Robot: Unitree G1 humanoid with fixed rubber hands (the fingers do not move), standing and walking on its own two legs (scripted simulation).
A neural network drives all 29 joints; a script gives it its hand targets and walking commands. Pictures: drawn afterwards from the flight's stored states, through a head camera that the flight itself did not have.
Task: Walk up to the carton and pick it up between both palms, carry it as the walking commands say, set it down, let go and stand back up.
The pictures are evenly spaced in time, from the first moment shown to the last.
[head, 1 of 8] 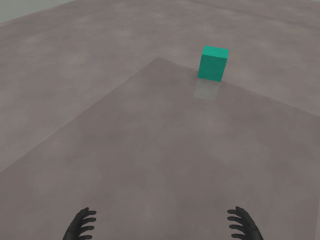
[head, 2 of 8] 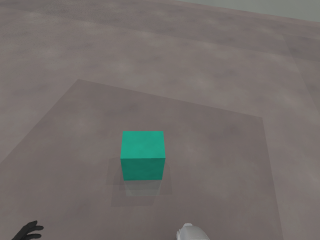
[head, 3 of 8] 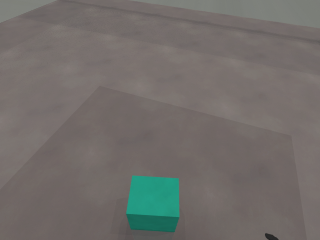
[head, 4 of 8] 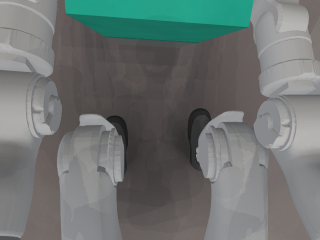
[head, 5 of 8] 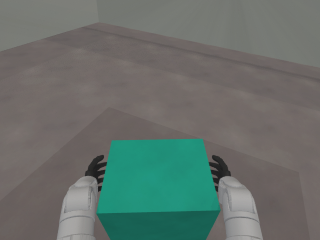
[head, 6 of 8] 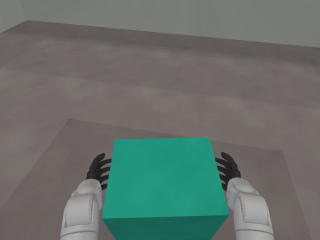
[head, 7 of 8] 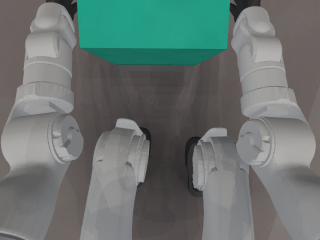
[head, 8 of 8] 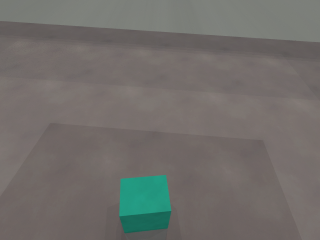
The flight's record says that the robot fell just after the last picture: no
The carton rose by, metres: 0.66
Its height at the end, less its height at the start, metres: +0.00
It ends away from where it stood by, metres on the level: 0.83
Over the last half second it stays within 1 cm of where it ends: yes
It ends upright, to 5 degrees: yes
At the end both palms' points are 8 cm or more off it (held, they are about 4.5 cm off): yes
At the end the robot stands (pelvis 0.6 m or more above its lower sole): yes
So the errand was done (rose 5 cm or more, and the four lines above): yes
